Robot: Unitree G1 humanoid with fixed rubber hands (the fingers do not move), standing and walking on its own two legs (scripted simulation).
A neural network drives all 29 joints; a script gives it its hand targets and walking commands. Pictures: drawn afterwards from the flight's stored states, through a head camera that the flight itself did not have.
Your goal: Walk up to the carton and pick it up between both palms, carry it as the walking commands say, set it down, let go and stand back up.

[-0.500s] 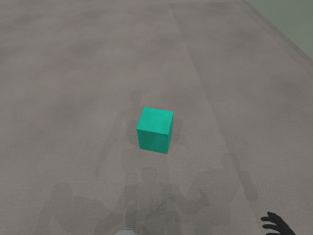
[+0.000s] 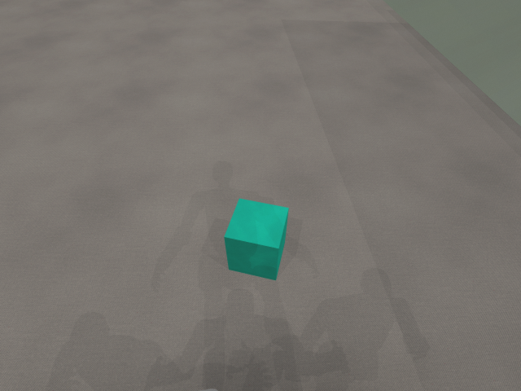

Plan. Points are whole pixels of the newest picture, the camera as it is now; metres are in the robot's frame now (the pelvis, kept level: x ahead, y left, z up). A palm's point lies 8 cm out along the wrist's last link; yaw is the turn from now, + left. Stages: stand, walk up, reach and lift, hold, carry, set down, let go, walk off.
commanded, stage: walk up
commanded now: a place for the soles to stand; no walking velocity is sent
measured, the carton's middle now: (257, 239) +0.80 +0.01 -0.63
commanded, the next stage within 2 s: none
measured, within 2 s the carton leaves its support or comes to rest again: neither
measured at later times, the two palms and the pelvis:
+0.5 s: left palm (44, 370) +0.19 +0.36 -0.10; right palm out of the picture +0.13 -0.30 -0.07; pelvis +0.10 +0.04 +0.01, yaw -1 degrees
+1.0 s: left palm (62, 326) +0.27 +0.37 -0.11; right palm (425, 324) +0.25 -0.28 -0.08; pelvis +0.21 +0.05 +0.00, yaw -1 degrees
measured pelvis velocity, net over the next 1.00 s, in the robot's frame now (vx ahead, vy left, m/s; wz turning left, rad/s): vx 0.21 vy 0.05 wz -0.01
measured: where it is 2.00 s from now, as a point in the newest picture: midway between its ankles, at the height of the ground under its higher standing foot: (258, 369)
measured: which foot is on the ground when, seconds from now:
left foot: up 0.00-0.22, down 0.24-0.62, up 0.64-0.88, down 0.90-1.00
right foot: down 0.00-0.24, up 0.26-0.58, down 0.60-0.90, up 0.92-1.00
